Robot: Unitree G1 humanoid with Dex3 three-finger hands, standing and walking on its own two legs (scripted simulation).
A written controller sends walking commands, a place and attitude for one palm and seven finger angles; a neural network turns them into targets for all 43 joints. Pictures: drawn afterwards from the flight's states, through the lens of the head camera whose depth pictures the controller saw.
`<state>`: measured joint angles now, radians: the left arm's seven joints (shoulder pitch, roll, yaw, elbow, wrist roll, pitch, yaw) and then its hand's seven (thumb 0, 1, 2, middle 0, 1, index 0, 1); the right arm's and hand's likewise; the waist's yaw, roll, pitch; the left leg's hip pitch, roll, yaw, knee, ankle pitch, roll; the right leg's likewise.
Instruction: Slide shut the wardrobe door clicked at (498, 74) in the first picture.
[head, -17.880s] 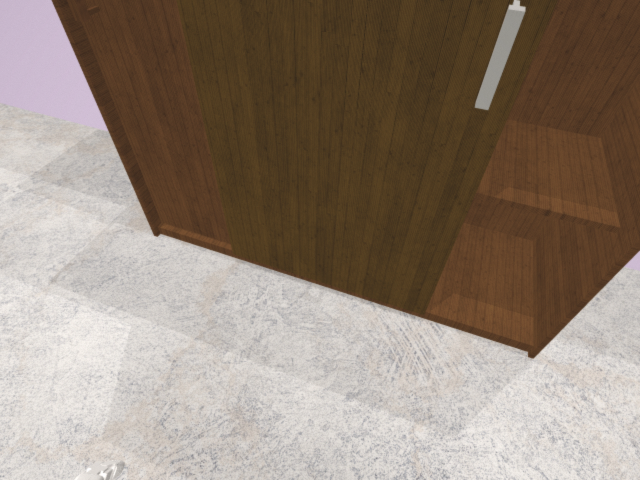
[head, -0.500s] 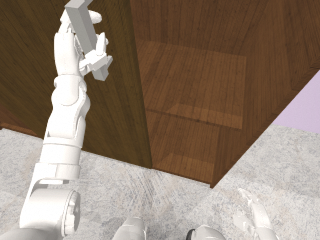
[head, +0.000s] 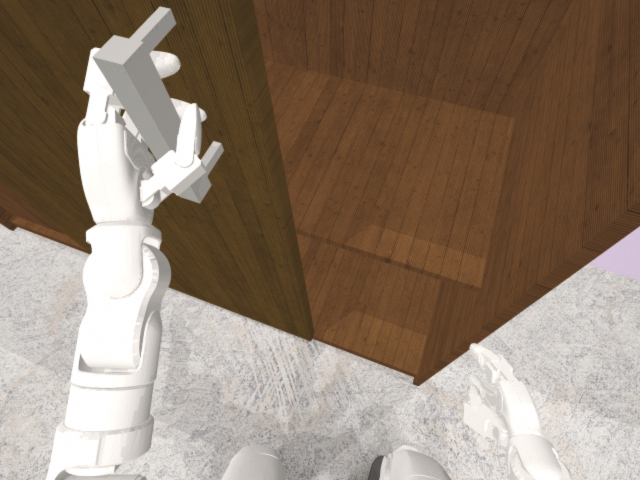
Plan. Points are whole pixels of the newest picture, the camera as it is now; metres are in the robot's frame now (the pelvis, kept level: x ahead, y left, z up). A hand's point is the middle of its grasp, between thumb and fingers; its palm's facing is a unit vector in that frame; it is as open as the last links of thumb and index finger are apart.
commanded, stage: step sideways, sliding the door along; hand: left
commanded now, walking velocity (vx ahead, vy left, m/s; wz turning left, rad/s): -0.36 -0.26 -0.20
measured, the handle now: (179, 117) +0.38 +0.22 +0.20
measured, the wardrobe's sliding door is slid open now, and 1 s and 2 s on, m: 0.32 0.14 0.00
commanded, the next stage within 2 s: stop walking and hold the door there in 1.86 s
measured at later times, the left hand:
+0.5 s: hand (266, 176) +0.34 +0.12 +0.19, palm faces +0.35 -0.93 -0.09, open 7.0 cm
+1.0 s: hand (379, 209) +0.32 +0.02 +0.19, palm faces +0.35 -0.93 -0.07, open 6.9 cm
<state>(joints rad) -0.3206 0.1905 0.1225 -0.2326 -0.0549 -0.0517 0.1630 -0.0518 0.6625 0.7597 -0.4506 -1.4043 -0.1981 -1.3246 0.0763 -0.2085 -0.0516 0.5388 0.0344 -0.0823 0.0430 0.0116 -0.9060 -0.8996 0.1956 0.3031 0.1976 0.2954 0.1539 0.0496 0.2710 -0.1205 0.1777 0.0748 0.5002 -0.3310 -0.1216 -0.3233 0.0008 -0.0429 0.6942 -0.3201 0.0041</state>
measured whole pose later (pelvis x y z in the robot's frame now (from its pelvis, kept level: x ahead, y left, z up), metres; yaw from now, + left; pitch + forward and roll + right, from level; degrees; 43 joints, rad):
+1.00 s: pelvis -0.04 -0.17 -0.01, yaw -3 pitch -4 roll -1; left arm -0.31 0.20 0.22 -0.23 -0.05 -0.07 0.18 -0.07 0.64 0.79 -0.45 -1.40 -0.20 -1.27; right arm 0.04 -0.18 -0.04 0.59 0.06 -0.06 0.07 0.01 -0.90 -0.90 0.20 0.30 0.20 0.30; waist 0.10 0.05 0.30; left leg -0.30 0.23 0.00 0.77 -0.42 -0.05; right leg -0.26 0.01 -0.09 0.63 -0.31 -0.04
